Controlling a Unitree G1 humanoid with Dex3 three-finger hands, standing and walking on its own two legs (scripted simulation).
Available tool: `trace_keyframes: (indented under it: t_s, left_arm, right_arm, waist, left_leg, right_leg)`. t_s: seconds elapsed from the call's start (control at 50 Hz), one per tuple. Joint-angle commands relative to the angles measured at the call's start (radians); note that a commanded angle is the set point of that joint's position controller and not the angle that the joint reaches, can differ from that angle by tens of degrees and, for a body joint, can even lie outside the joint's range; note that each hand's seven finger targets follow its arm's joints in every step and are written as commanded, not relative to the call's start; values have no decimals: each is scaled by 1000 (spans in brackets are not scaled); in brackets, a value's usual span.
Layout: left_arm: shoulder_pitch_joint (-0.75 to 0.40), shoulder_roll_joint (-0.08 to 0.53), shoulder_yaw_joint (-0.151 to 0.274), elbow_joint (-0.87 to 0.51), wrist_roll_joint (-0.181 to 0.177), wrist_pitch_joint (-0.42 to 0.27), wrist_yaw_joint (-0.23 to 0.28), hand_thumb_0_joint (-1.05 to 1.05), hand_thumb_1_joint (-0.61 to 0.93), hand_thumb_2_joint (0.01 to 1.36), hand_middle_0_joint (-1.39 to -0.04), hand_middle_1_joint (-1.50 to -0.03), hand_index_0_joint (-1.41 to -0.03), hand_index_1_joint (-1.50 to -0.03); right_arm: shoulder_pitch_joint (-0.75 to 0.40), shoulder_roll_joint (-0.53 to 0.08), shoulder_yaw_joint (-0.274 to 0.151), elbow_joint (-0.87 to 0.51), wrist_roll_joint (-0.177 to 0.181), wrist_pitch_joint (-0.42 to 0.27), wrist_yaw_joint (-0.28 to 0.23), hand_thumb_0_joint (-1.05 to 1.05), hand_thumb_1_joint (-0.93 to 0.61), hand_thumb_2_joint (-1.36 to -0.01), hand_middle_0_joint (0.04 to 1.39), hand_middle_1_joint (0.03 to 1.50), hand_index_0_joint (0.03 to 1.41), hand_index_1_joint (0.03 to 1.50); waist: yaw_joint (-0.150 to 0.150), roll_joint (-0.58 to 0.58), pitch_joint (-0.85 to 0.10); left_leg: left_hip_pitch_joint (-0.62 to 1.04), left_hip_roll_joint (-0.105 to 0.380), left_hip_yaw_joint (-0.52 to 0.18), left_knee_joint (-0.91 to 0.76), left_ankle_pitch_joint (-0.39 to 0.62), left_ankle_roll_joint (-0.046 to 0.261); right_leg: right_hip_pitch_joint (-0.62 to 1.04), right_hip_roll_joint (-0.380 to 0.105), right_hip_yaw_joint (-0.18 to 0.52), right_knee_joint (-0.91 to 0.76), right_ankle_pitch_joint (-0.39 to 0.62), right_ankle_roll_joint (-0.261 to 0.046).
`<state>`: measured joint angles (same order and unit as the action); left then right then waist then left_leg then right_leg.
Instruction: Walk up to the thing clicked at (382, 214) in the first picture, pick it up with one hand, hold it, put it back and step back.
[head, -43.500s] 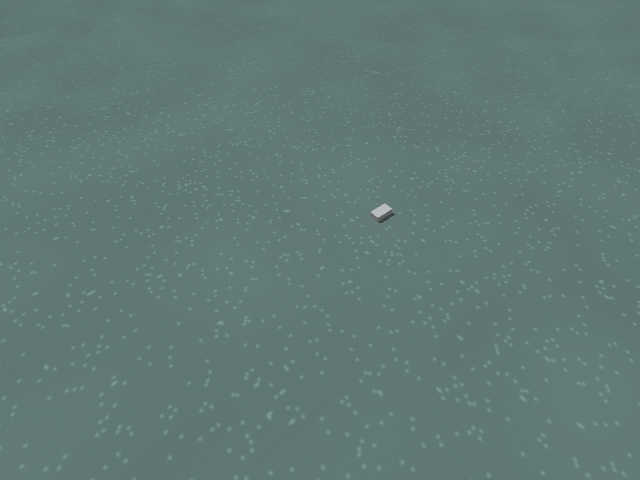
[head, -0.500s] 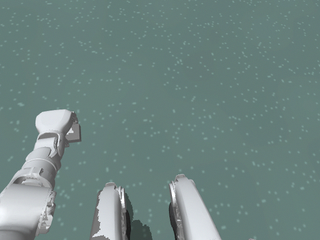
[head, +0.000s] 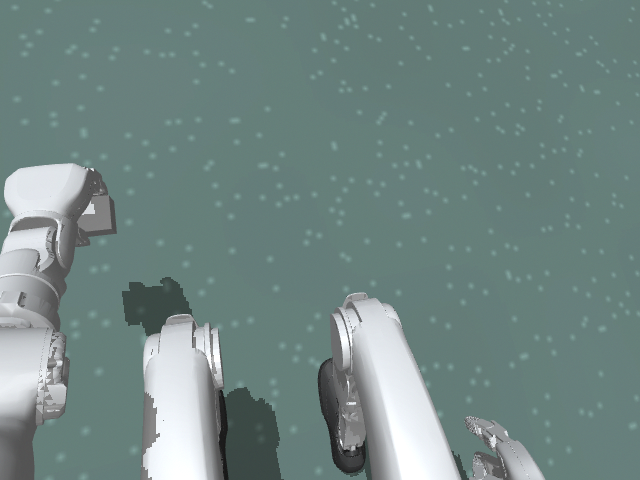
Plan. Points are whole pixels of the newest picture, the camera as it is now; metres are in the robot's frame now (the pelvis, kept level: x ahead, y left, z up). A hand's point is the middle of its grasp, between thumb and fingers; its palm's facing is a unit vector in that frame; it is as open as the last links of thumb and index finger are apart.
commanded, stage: crouch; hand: left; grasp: from above
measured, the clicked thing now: (76, 218) +0.47 +0.28 -0.20
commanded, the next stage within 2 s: lower in 0.70 s
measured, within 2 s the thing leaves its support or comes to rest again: rests again in 1.88 s
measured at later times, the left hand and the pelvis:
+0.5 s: hand (83, 221) +0.47 +0.28 -0.24, palm faces -0.47 -0.05 -0.88, open 7.6 cm; pelvis -0.01 +0.00 -0.07, yaw -3 degrees
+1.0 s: hand (90, 226) +0.48 +0.29 -0.28, palm faces -0.50 -0.06 -0.86, open 7.6 cm; pelvis +0.00 +0.00 -0.09, yaw -5 degrees
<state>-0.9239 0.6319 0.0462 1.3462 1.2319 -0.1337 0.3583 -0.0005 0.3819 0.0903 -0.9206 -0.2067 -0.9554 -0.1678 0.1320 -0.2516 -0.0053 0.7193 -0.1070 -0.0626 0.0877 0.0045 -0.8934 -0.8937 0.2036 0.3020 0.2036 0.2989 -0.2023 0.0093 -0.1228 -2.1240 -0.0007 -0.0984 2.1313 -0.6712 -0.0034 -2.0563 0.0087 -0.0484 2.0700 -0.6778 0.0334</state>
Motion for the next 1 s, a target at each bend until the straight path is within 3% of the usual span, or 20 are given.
trace_keyframes:
  t_s: [0.0, 0.02, 0.08, 0.2, 0.32, 0.34, 0.42, 0.48, 0.52, 0.58, 0.76, 0.88, 0.92, 0.98]
  left_arm:
    - [-396, 275, 44, -103, -12, -2, 52, 0, 899, 247, -1179, -298, -1229, -247]
    - [-416, 309, 58, -115, -12, -4, 55, 0, 897, 238, -1181, -284, -1230, -236]
    - [-385, 290, 45, -31, -6, -7, 43, 0, 920, 244, -1194, -291, -1244, -240]
    - [-402, 360, 63, 4, -2, -21, 34, 0, 918, 234, -1199, -284, -1247, -235]
    - [-420, 398, 69, 15, 11, -45, 33, 0, 916, 183, -1191, -250, -1242, -198]
    - [-465, 428, 83, -29, 14, -53, 36, 0, 889, 181, -1171, -252, -1222, -200]
    - [-444, 420, 72, 12, 17, -62, 42, 0, 875, 167, -1168, -233, -1216, -184]
    - [-464, 453, 87, 0, 26, -68, 52, 0, 887, 164, -1171, -233, -1221, -182]
    - [-451, 423, 72, 15, 27, -70, 54, 0, 891, 168, -1194, -208, -1235, -166]
    - [-475, 462, 83, -16, 30, -71, 60, 0, 915, 187, -1205, -222, -1246, -180]
    - [-433, 475, 91, 7, 24, -59, 55, 0, 965, 198, -1258, -217, -1293, -181]
    - [-401, 446, 63, 86, 20, -68, 49, 0, 942, 217, -1262, -217, -1291, -187]
    - [-429, 492, 80, 73, 30, -79, 54, 0, 964, 198, -1266, -226, -1302, -190]
    - [-440, 510, 88, 87, 37, -101, 70, 0, 969, 183, -1254, -244, -1298, -199]
  right_arm:
    - [243, -217, -72, 1, -8, 0, -1, 0, -891, -896, 200, 299, 200, 299]
    - [230, -221, -67, 5, -7, 0, -3, 0, -890, -896, 200, 299, 200, 299]
    - [228, -225, -58, 5, -11, -1, 2, 0, -890, -895, 200, 299, 200, 299]
    - [225, -232, -39, -4, -16, 8, 10, 0, -892, -896, 200, 299, 200, 299]
    - [230, -246, -17, -4, -20, 17, 13, 0, -888, -894, 200, 299, 200, 299]
    - [232, -252, -15, -6, -22, 17, 14, 0, -888, -894, 200, 299, 200, 299]
    - [234, -256, 0, 1, -28, 19, 16, 0, -891, -895, 200, 300, 200, 300]
    - [236, -269, -1, 3, -30, 18, 15, 0, -888, -894, 201, 300, 200, 300]
    - [236, -265, 9, 5, -33, 17, 19, 0, -892, -896, 200, 300, 200, 300]
    - [245, -276, 15, 4, -33, 17, 22, 0, -891, -895, 201, 300, 200, 300]
    - [249, -287, 23, -9, -36, 26, 32, 0, -897, -898, 200, 300, 200, 300]
    - [235, -283, 47, -15, -43, 23, 39, 0, -896, -896, 200, 300, 200, 300]
    - [239, -296, 55, -16, -46, 21, 40, 0, -896, -895, 200, 300, 200, 300]
    - [227, -299, 66, -19, -56, 17, 40, 0, -893, -894, 200, 300, 200, 300]
  waist:
    - [-30, 236, -706]
    - [-19, 250, -701]
    - [-35, 251, -656]
    - [-35, 234, -650]
    - [-44, 259, -633]
    - [-48, 279, -663]
    - [-59, 278, -616]
    - [-57, 316, -617]
    - [-62, 322, -589]
    - [-65, 335, -626]
    - [-67, 332, -625]
    - [-96, 274, -525]
    - [-98, 285, -530]
    - [-102, 302, -523]
  left_leg:
    - [523, 0, 74, -176, 203, 28]
    - [499, -2, 77, -168, 192, 28]
    - [477, 0, 62, -151, 177, 23]
    - [404, -1, 69, -83, 184, 32]
    - [362, -1, 58, -52, 154, 28]
    - [361, -2, 59, -44, 154, 28]
    - [352, 0, 50, -27, 137, 26]
    - [358, 3, 39, -25, 126, 21]
    - [357, 2, 37, -19, 131, 18]
    - [353, 3, 40, 6, 174, 21]
    - [361, 7, 34, 38, 230, 22]
    - [271, 8, 32, 70, 181, 32]
    - [274, 6, 30, 77, 187, 31]
    - [262, 6, 25, 80, 158, 27]
  right_leg:
    - [315, 27, -47, -198, 233, -69]
    - [301, 28, -46, -189, 224, -70]
    - [250, 27, -59, -144, 205, -74]
    - [259, 38, -64, -104, 222, -68]
    - [219, 41, -86, -55, 190, -72]
    - [224, 42, -86, -49, 192, -70]
    - [182, 44, -100, -31, 178, -71]
    - [144, 42, -110, -4, 169, -74]
    - [128, 41, -113, 3, 175, -76]
    - [153, 45, -116, 17, 217, -71]
    - [163, 47, -125, 39, 271, -66]
    - [155, 52, -126, 37, 243, -60]
    - [162, 51, -128, 42, 246, -59]
    - [154, 55, -138, 53, 215, -62]
